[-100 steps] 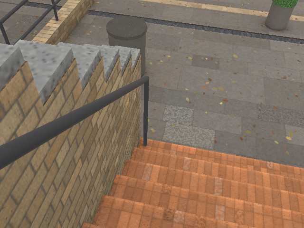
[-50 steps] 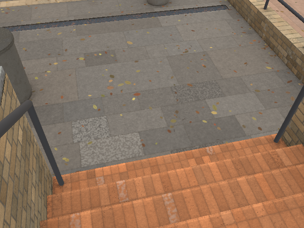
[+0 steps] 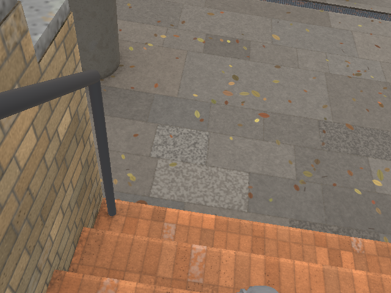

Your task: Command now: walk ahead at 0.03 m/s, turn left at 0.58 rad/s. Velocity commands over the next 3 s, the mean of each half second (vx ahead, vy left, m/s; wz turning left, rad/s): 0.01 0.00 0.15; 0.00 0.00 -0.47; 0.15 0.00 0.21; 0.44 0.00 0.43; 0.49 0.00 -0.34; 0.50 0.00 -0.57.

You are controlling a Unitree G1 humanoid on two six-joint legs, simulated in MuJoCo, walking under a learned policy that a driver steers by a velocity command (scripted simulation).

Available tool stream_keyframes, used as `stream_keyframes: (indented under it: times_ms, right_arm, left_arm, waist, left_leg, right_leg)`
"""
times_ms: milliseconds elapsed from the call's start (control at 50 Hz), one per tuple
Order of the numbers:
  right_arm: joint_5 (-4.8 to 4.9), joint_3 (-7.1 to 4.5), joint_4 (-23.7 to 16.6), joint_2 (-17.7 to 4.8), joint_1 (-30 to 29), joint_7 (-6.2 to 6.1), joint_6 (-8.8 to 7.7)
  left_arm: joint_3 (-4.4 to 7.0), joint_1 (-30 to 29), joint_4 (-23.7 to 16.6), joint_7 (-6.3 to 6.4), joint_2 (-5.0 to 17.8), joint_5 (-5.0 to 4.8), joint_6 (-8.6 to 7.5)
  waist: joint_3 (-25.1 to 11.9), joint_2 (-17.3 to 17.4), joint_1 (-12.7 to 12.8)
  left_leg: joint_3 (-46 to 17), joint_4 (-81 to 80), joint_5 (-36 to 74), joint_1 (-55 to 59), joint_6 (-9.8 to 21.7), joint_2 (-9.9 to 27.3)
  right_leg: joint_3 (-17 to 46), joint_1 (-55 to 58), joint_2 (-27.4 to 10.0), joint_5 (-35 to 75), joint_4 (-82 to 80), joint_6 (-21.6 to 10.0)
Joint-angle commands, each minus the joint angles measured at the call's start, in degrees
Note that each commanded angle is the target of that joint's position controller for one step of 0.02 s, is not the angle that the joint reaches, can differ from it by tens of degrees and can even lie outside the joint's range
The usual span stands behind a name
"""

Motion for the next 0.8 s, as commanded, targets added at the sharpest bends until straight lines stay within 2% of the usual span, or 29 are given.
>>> stream_keyframes:
  times_ms: [20, 40, 80, 100, 140, 200, 260, 340, 360, 380, 400, 420, 440, 460, 480, 500, 540, 560, 580, 600, 640, 660, 680, 700, 720, 740, 760, 780, 800]
  right_arm:
    - [-0.13, 0.10, -6.08, -8.07, 0.84, -2.32, -0.68]
    - [0.38, 0.82, -6.72, -7.18, 1.47, -3.06, -0.62]
    - [-0.15, 1.12, -7.02, -7.08, 3.87, -3.20, -0.74]
    - [0.00, 1.12, -7.47, -7.35, 3.87, -3.17, -1.09]
    - [0.08, 1.67, -7.52, -6.54, 5.46, -3.55, -1.58]
    - [0.01, 1.97, -7.85, -5.78, 7.06, -4.01, -1.58]
    - [-0.09, 2.69, -7.28, -4.48, 9.01, -4.35, -1.50]
    - [-0.74, 2.11, -8.68, -6.48, 7.84, -4.49, -2.15]
    - [-0.86, 2.19, -8.52, -5.92, 8.66, -4.28, -2.24]
    - [-1.10, 2.00, -8.59, -6.64, 9.00, -4.15, -2.22]
    - [-0.97, 1.97, -8.83, -6.66, 8.90, -4.19, -2.06]
    - [-1.09, 2.04, -9.36, -6.42, 8.32, -4.30, -1.97]
    - [-1.40, 1.66, -9.52, -7.14, 9.64, -3.57, -2.44]
    - [-1.64, 1.38, -9.56, -7.41, 9.34, -3.32, -2.87]
    - [-1.41, 0.85, -9.73, -8.97, 7.39, -3.30, -3.66]
    - [-1.13, 0.48, -10.51, -9.79, 6.24, -3.16, -4.76]
    - [-0.76, 0.04, -11.17, -11.11, 4.30, -4.20, -5.39]
    - [-0.61, -0.18, -11.82, -11.30, 4.32, -4.67, -5.00]
    - [-0.99, -0.02, -12.03, -11.25, 4.88, -4.48, -4.57]
    - [-1.23, -0.94, -12.05, -14.04, 5.07, -4.19, -4.78]
    - [-0.56, -2.27, -11.96, -16.91, 1.47, -3.80, -4.50]
    - [0.95, -2.79, -12.44, -18.09, -2.35, -2.81, -4.22]
    - [1.93, -3.94, -11.52, -19.43, -3.13, -2.30, -3.94]
    - [2.34, -4.89, -10.24, -18.17, -3.02, -2.22, -3.11]
    - [0.14, -4.80, -10.16, -15.28, -7.10, -2.29, -1.86]
    - [-2.57, -4.21, -21.18, -11.74, -18.50, 0.24, -2.66]
    - [-1.62, -3.61, -21.22, -9.82, -21.82, 0.50, -6.22]
    - [-0.08, -2.87, -16.87, -5.66, -10.82, 0.44, -6.99]
    - [-1.19, -2.93, -13.14, -6.31, -6.74, 0.26, -6.07]
  left_arm:
    - [-0.17, -2.37, -6.80, 0.25, 1.22, -0.33, 1.21]
    - [-1.24, -5.53, -9.40, -0.32, -0.72, -0.70, 1.51]
    - [-1.60, -10.71, -12.21, -0.51, -1.74, -0.73, 2.14]
    - [-1.78, -10.71, -12.98, -0.60, -2.04, -0.64, 2.38]
    - [-1.65, -11.43, -13.97, -0.78, -1.62, -0.24, 2.44]
    - [-1.45, -11.66, -13.78, -0.74, -0.88, -0.76, 3.06]
    - [-1.42, -13.75, -14.51, -0.92, -0.52, -1.34, 3.57]
    - [-0.84, -16.65, -16.97, -1.30, 0.52, -1.76, 3.75]
    - [-0.52, -16.54, -17.44, -1.40, 0.87, -1.16, 3.89]
    - [-0.34, -17.33, -17.96, -1.39, 1.52, -1.03, 3.96]
    - [-0.31, -15.92, -18.30, -1.46, 1.22, -1.74, 4.22]
    - [-0.39, -15.87, -18.97, -1.39, 1.23, -1.88, 4.30]
    - [0.15, -15.16, -18.90, -1.06, 2.10, -1.78, 3.76]
    - [-0.01, -14.84, -20.34, -1.22, 2.00, -2.00, 3.98]
    - [0.15, -12.76, -20.29, -1.05, 2.60, -2.15, 4.01]
    - [0.42, -13.11, -21.66, -0.98, 3.99, -1.24, 3.96]
    - [0.37, -13.46, -23.37, -0.79, 3.82, -2.37, 4.22]
    - [0.64, -13.00, -23.34, -0.97, 4.89, -2.72, 4.17]
    - [0.68, -10.77, -22.96, -1.53, 4.83, -3.53, 3.86]
    - [0.15, -9.72, -23.66, -2.26, 4.19, -3.88, 3.78]
    - [-0.51, -5.38, -22.80, -3.98, 5.72, -3.54, 2.67]
    - [-0.85, 0.89, -21.35, -4.99, 6.44, -3.59, 3.24]
    - [-0.65, 7.30, -19.63, -5.32, 8.04, -3.15, 3.74]
    - [0.10, 17.48, -15.62, -5.38, 10.23, -2.49, 3.92]
    - [-0.94, 29.95, -9.60, -5.89, 6.91, -3.22, 3.49]
    - [0.77, 29.13, -10.36, -3.62, 15.90, -5.65, 1.36]
    - [0.10, 27.22, -9.25, -0.76, 13.98, -5.25, -1.68]
    - [-0.10, 15.24, -9.15, 0.76, 12.66, -1.83, -1.79]
    - [0.60, 6.74, -9.89, 0.58, 12.17, 0.16, -1.36]
  waist:
    - [-8.22, 7.53, 0.69]
    - [-7.12, 6.75, 0.33]
    - [-5.62, 6.00, -1.25]
    - [-5.71, 6.67, -0.96]
    - [-6.01, 7.40, -1.88]
    - [-8.47, 8.48, -3.79]
    - [-7.20, 8.24, -5.89]
    - [-6.22, 8.18, -6.47]
    - [-6.55, 7.20, -6.36]
    - [-5.72, 7.09, -6.58]
    - [-6.28, 8.05, -5.87]
    - [-6.83, 8.27, -6.01]
    - [-7.41, 5.90, -6.31]
    - [-8.04, 7.59, -5.54]
    - [-9.62, 9.55, -4.21]
    - [-10.03, 6.89, -3.59]
    - [-11.41, 7.42, -2.99]
    - [-12.15, 7.76, -3.67]
    - [-13.37, 7.69, -4.27]
    - [-13.19, 12.02, -3.75]
    - [-14.86, 11.43, -0.65]
    - [-13.81, 13.47, 3.20]
    - [-11.58, 17.55, 4.99]
    - [-5.80, 9.85, 8.73]
    - [5.59, -6.70, 16.85]
    - [19.72, -31.85, 17.60]
    - [23.08, -19.41, 15.50]
    - [14.75, -17.83, 3.85]
    - [7.29, -15.34, -2.10]
  left_leg:
    - [-21.99, -10.02, 7.04, 5.68, 1.44, 13.69]
    - [-23.05, -9.53, 1.91, 4.85, 1.78, 12.52]
    - [-27.18, -10.69, -1.90, 5.74, 0.53, 11.95]
    - [-28.51, -11.38, -6.14, 6.66, 0.40, 10.79]
    - [-29.20, -12.86, -10.34, 9.40, 0.18, 10.50]
    - [-27.80, -13.14, -10.77, 15.77, 0.71, 11.27]
    - [-26.53, -13.75, -11.47, 18.22, 1.91, 12.31]
    - [-25.54, -13.69, -7.71, 19.73, 5.49, 14.12]
    - [-25.24, -13.82, -8.08, 19.67, 6.17, 14.32]
    - [-24.86, -14.40, -7.76, 18.30, 6.99, 14.77]
    - [-24.23, -14.14, -7.03, 17.53, 8.43, 14.92]
    - [-23.04, -13.43, -4.22, 18.03, 9.55, 15.06]
    - [-21.23, -13.95, 1.06, 17.56, 10.14, 14.98]
    - [-21.31, -14.46, 3.02, 16.83, 11.55, 16.12]
    - [-21.55, -14.93, 6.04, 17.12, 11.98, 17.66]
    - [-21.81, -16.91, 4.14, 16.44, 12.18, 18.51]
    - [-21.37, -18.61, 4.11, 16.80, 12.36, 19.85]
    - [-19.93, -18.77, 5.30, 18.10, 11.81, 20.31]
    - [-18.62, -22.27, 5.17, 19.02, 12.16, 19.61]
    - [-17.90, -25.68, 9.49, 18.29, 11.56, 21.55]
    - [-9.15, -29.74, 5.50, 11.91, 5.60, 19.29]
    - [-1.83, -33.26, 4.55, 0.88, 1.60, 17.07]
    - [-0.54, -34.16, 0.92, -7.39, 0.47, 16.74]
    - [1.19, -20.14, -7.59, -13.67, -0.43, 14.47]
    - [-0.42, 2.81, -32.30, -32.30, -0.98, 11.38]
    - [-9.97, 12.02, -54.99, -69.23, -3.79, -0.61]
    - [-24.25, 14.07, -35.00, -63.69, -5.42, -0.74]
    - [-24.70, 14.95, -23.37, -52.07, -5.39, -2.52]
    - [-18.72, 22.38, -11.62, -37.99, -5.32, -3.58]
  right_leg:
    - [2.13, -11.22, 1.61, 10.83, 2.46, 4.52]
    - [1.77, -14.55, 2.87, 12.52, 1.06, 5.77]
    - [1.63, -18.94, 4.45, 12.18, 3.56, 7.36]
    - [2.07, -19.58, 4.83, 11.29, 2.69, 7.67]
    - [2.55, -20.50, 5.85, 11.70, 3.06, 8.39]
    - [4.41, -19.76, 7.44, 9.40, 5.85, 8.73]
    - [8.74, -18.64, 10.61, 5.46, 7.19, 8.40]
    - [9.60, -19.57, 13.27, 1.62, 12.66, 7.55]
    - [10.40, -18.79, 13.10, 1.31, 12.36, 7.42]
    - [9.94, -18.58, 12.87, 0.46, 14.33, 7.30]
    - [9.55, -17.29, 12.59, -0.46, 16.04, 7.25]
    - [8.70, -17.00, 12.40, -1.98, 16.79, 7.03]
    - [6.87, -14.79, 12.65, -2.61, 18.44, 6.29]
    - [7.19, -12.89, 12.00, -4.30, 20.10, 5.68]
    - [7.77, -10.22, 10.65, -5.57, 23.82, 5.31]
    - [7.94, -8.00, 9.64, -5.55, 21.62, 4.42]
    - [7.77, -4.84, 7.52, -5.72, 19.72, 4.14]
    - [8.21, -3.47, 6.79, -6.27, 18.46, 3.73]
    - [4.45, 0.33, 7.18, -10.24, 13.58, 2.92]
    - [4.39, 4.97, 4.95, -21.22, 11.56, 0.49]
    - [2.18, 22.52, 1.80, -29.67, -9.82, -4.50]
    - [0.82, 38.91, 2.02, -31.98, -22.86, -8.12]
    - [0.49, 49.48, 3.78, -35.52, -30.26, -11.06]
    - [4.64, 52.57, 5.65, -39.72, -44.58, -12.75]
    - [17.19, 50.27, 6.84, -36.19, -63.15, -14.60]
    - [71.86, 48.22, -10.61, -17.29, -88.42, -19.93]
    - [75.61, 38.73, -11.26, -1.45, -94.24, -16.26]
    - [65.96, 33.92, -10.79, 5.96, -89.06, -15.50]
    - [53.73, 25.64, -7.00, 10.89, -82.73, -13.34]
Next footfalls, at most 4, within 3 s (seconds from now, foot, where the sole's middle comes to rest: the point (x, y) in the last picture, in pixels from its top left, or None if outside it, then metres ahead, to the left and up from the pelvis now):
0.70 right None -0.12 -0.23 -0.57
1.42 left None -0.03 0.02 -0.57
1.80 right None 0.14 -0.12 -0.75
2.18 left None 0.44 0.19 -0.93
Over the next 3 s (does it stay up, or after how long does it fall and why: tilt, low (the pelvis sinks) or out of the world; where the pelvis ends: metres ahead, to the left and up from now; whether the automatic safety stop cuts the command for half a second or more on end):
stays up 0.65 -0.02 -0.36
